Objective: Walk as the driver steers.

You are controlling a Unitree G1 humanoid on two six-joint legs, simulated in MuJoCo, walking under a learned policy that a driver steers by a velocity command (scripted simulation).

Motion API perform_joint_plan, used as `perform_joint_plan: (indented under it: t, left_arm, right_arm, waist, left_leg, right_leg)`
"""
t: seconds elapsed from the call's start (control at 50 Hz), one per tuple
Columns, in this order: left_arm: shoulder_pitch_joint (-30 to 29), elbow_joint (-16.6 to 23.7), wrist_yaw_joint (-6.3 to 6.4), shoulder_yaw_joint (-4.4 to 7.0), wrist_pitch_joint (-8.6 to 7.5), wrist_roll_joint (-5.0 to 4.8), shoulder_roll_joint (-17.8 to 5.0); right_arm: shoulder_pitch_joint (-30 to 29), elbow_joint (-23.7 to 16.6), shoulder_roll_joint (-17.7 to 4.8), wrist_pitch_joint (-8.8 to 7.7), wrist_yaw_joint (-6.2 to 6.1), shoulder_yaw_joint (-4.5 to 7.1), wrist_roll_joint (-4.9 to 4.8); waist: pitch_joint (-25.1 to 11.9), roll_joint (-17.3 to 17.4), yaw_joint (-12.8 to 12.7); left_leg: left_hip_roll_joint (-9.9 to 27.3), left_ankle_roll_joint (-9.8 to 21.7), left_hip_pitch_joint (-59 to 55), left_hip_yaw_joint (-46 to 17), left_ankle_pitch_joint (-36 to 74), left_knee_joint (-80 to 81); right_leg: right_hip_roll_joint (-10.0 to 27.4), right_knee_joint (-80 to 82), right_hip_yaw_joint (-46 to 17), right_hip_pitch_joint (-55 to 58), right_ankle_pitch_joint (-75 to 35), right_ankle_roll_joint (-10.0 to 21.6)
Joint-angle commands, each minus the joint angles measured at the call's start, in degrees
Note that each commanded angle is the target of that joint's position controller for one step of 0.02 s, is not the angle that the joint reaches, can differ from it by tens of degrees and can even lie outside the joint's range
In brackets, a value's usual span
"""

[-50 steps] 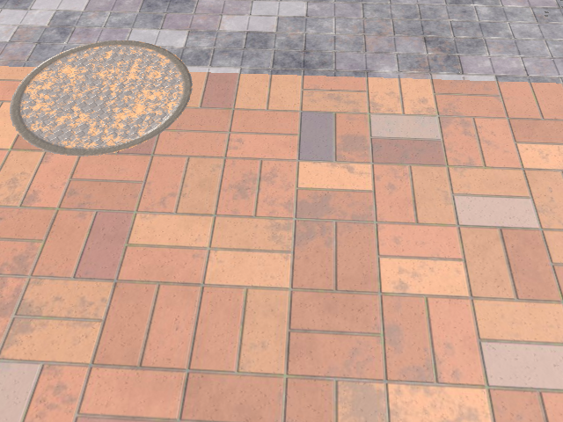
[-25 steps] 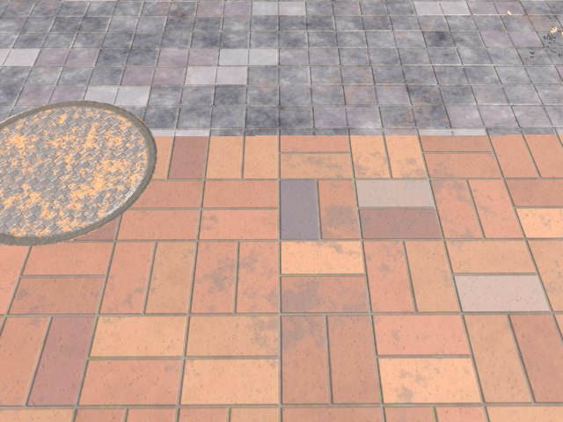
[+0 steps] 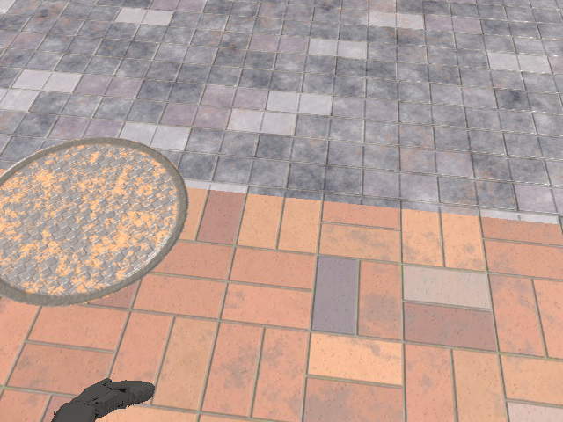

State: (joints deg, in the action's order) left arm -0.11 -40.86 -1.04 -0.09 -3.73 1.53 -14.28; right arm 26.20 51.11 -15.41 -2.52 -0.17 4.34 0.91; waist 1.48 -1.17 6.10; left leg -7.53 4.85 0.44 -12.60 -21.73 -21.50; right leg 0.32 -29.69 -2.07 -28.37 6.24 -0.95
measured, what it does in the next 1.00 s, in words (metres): walks ahead: right foot, then left foot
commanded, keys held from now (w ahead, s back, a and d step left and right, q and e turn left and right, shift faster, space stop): w+q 0.14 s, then w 0.86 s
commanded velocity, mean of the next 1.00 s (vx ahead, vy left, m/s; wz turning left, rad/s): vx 0.50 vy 0.00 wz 0.21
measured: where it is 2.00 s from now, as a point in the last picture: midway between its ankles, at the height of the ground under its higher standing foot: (200, 223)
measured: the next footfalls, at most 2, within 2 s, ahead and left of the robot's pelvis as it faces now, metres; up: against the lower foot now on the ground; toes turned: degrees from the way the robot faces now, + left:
right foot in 0.02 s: +0.17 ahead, -0.12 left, +0.00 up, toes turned +3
left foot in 0.52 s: +0.38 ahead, +0.14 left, +0.00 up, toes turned +14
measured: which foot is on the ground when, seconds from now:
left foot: down 0.00-0.04, up 0.06-0.50, down 0.52-1.00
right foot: up 0.00-0.00, down 0.02-0.54, up 0.56-1.00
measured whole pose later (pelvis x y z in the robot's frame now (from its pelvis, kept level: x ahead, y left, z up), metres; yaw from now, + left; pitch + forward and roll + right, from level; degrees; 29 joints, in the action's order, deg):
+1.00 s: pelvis +0.50 +0.07 +0.00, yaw +11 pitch +1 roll +2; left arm 3.3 -45.8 -2.1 1.4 -1.7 1.7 -13.1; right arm 25.7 56.6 -13.3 -4.5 0.0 2.0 1.0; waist 1.9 -1.6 3.7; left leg -4.4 3.0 -6.9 3.3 -18.5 -10.6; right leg 3.5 -34.0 3.6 -31.5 4.5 3.0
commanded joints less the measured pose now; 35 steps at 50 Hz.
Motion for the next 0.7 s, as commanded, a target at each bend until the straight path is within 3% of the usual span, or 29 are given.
perform_joint_plan:
  t: [0.02,0.04,0.06,0.08,0.1,0.12,0.16,0.24,0.34,0.42,0.46,0.48,0.5,0.52,0.54,0.56,0.58,0.6,0.62,0.66,0.7]
  left_arm:
    - [17.06,-0.27,1.91,3.83,-2.16,0.94,-11.95]
    - [22.28,0.18,2.75,4.97,-1.71,2.21,-16.75]
    - [20.12,-0.37,2.47,5.51,-0.6,1.38,-17.07]
    - [16.25,0.72,2.15,4.36,-0.17,0.93,-10.81]
    - [13.68,0.89,1.87,3.41,-0.24,0.5,-6.91]
    - [12.57,0.67,1.8,3.0,-0.41,0.65,-5.7]
    - [14.45,-1.02,1.69,2.93,-1.36,0.27,-5.62]
    - [18.12,-3.6,0.74,3.41,-3.07,-0.45,-6.49]
    - [20.55,-6.26,0.28,3.47,-2.7,-0.73,-6.64]
    - [25.15,-9.18,0.48,3.87,-1.99,-0.73,-8.49]
    - [26.05,-10.4,0.65,4.05,-1.33,-0.65,-9.41]
    - [26.04,-10.88,0.74,4.1,-1.03,-0.72,-9.83]
    - [26.01,-11.38,0.83,3.95,-0.63,-1.05,-9.71]
    - [26.11,-10.88,0.91,3.38,-0.61,-1.21,-8.29]
    - [26.96,-7.46,0.49,2.02,-0.85,-2.19,-3.52]
    - [28.14,-7.51,0.64,3.01,-0.61,-1.41,-5.66]
    - [23.77,-7.15,0.83,3.87,-0.15,-0.58,-8.12]
    - [21.41,-6.66,0.45,3.39,-0.46,-0.83,-6.37]
    - [21.31,-7.14,0.25,3.26,-0.34,-0.95,-5.26]
    - [23.55,-8.64,-0.23,3.14,1.15,0.37,-4.12]
    - [22.51,-8.42,-0.85,3.27,1.84,0.57,-3.6]
  right_arm:
    - [-4.11,-5.13,-8.0,-1.51,0.49,1.65,-0.87]
    - [-1.15,-7.2,-2.71,-1.71,0.51,0.42,-2.68]
    - [2.42,-7.72,-5.19,-1.11,0.28,0.58,-1.37]
    - [0.36,-5.84,-7.32,-0.15,0.08,0.91,-0.07]
    - [-3.4,-6.03,-6.65,0.04,0.78,0.75,0.33]
    - [-4.81,-6.42,-5.57,0.34,1.31,0.64,0.47]
    - [-5.54,-6.75,-4.86,1.53,2.33,0.47,1.5]
    - [-9.84,-8.59,-3.43,1.92,3.14,-0.17,1.45]
    - [-20.49,-11.78,-1.86,1.29,3.77,-1.77,1.36]
    - [-26.27,-13.59,-2.05,0.75,3.73,-2.62,1.26]
    - [-25.87,-13.58,-2.85,0.41,3.16,-2.52,1.46]
    - [-23.1,-12.66,-3.3,0.1,2.77,-2.27,1.68]
    - [-16.2,-10.22,-3.87,-0.49,2.3,-1.8,2.1]
    - [-6.84,-6.99,-6.45,-1.06,1.61,-0.74,2.94]
    - [1.19,-6.14,-12.48,-1.24,0.69,0.79,3.82]
    - [1.55,-5.53,-14.45,-0.44,0.46,1.52,1.16]
    - [-3.16,-5.81,-12.11,-0.18,0.42,1.06,-0.09]
    - [-6.98,-6.05,-8.36,-0.49,0.52,0.07,-0.1]
    - [-9.66,-6.0,-5.77,-0.81,0.68,-0.66,0.02]
    - [-11.28,-5.25,-3.75,-1.59,0.59,-1.29,-0.11]
    - [-9.35,-3.89,-4.48,-2.44,0.6,-1.02,-0.35]
  waist:
    - [-11.21,-0.62,-11.93]
    - [-18.23,-10.46,-12.11]
    - [-18.9,-15.87,-8.4]
    - [-10.44,-5.59,-7.44]
    - [-4.68,-0.88,-7.53]
    - [-2.39,-2.03,-6.64]
    - [-1.06,-5.1,-5.94]
    - [-1.39,-4.18,-5.63]
    - [1.22,-4.11,-7.22]
    - [2.1,-4.54,-8.71]
    - [1.85,-4.74,-8.04]
    - [0.31,-4.74,-6.57]
    - [-3.31,-3.16,-3.23]
    - [-9.36,-0.96,0.17]
    - [-17.64,9.78,2.12]
    - [-20.36,14.58,0.66]
    - [-11.79,7.78,-0.87]
    - [-5.61,5.72,-2.57]
    - [-2.38,4.75,-4.73]
    - [-0.78,6.19,-7.42]
    - [-0.68,5.44,-7.96]
  left_leg:
    - [7.74,1.66,11.8,-4.89,31.88,-21.74]
    - [0.77,-0.32,26.49,3.2,4.4,-37.55]
    - [0.92,-0.1,35.21,6.25,-10.56,-45.53]
    - [5.39,0.06,37.41,5.77,-5.44,-49.13]
    - [7.02,-0.44,36.53,6.51,-0.84,-47.52]
    - [8.56,-0.98,35.08,7.17,1.4,-45.39]
    - [9.6,-1.88,33.44,8.08,3.21,-44.1]
    - [9.1,-2.72,36.94,7.21,8.16,-40.67]
    - [9.33,-3.69,35.21,11.44,17.36,-23.66]
    - [9.32,-1.83,30.25,15.85,15.98,-14.34]
    - [8.18,-0.04,27.55,16.99,12.04,-11.47]
    - [6.62,0.99,23.15,17.77,10.44,-9.44]
    - [4.93,2.31,13.98,18.5,12.27,-5.14]
    - [7.98,4.12,-0.04,14.74,12.02,-5.13]
    - [25.01,9.02,-17.06,-7.33,5.75,-3.02]
    - [32.18,13.15,-18.9,-25.93,10.44,4.27]
    - [29.13,12.08,-13.08,-17.31,11.75,3.91]
    - [26.38,10.76,-5.3,-10.39,14.38,5.57]
    - [23.25,8.39,0.63,-5.22,16.2,8.04]
    - [19.79,6.66,7.12,0.63,19.67,11.07]
    - [19.09,7.58,7.63,2.74,23.19,12.87]
  right_leg:
    - [6.42,6.58,-6.95,29.64,7.37,4.66]
    - [21.52,9.73,-26.61,44.21,16.06,8.59]
    - [26.13,13.72,-42.7,43.04,19.35,12.82]
    - [23.6,13.78,-35.6,35.67,23.14,12.18]
    - [20.0,15.22,-26.23,28.71,18.44,10.99]
    - [17.29,16.84,-19.32,24.72,11.91,9.49]
    - [14.16,18.1,-11.38,21.44,1.1,8.79]
    - [14.05,20.02,-5.43,22.9,-9.49,10.8]
    - [11.26,21.67,2.38,22.25,-12.64,10.1]
    - [13.14,20.07,2.99,25.44,-16.36,9.71]
    - [14.27,16.51,3.01,28.59,-23.59,9.43]
    - [14.0,11.9,3.88,29.58,-31.6,8.96]
    - [12.29,3.08,6.03,28.68,-36.49,7.97]
    - [10.04,-8.33,7.63,21.7,-29.47,6.76]
    - [4.41,-28.43,10.59,4.37,-4.64,4.3]
    - [-2.18,-40.61,5.31,-6.11,23.85,3.9]
    - [1.53,-43.13,0.78,-10.66,20.68,4.53]
    - [3.32,-40.78,0.58,-10.5,16.59,4.7]
    - [5.03,-36.55,0.8,-7.79,13.97,4.57]
    - [5.83,-33.07,1.31,-2.43,11.61,3.42]
    - [5.7,-31.88,2.15,-2.87,9.03,2.71]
